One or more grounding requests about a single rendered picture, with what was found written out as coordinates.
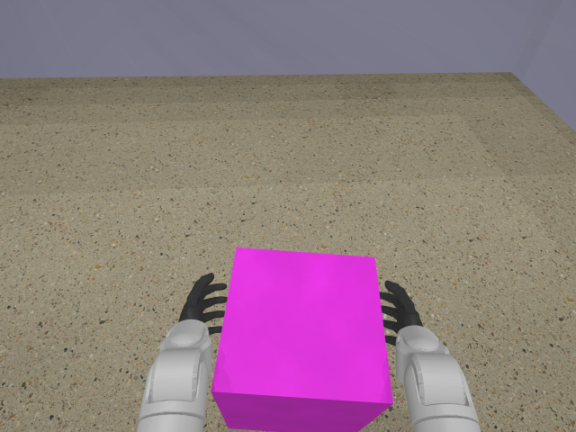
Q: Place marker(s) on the robot left forearm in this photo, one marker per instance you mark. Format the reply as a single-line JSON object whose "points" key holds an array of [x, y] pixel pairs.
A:
{"points": [[175, 394]]}

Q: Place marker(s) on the carton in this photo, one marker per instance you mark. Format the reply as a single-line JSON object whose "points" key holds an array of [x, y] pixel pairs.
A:
{"points": [[302, 346]]}

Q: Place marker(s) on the right robot hand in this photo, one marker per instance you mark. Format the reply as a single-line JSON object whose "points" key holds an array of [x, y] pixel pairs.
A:
{"points": [[405, 314]]}

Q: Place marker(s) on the robot right forearm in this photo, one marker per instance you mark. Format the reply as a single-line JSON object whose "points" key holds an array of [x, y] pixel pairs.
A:
{"points": [[438, 396]]}

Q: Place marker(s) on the left robot hand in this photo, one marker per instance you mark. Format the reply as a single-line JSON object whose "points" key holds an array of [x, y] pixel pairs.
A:
{"points": [[195, 305]]}

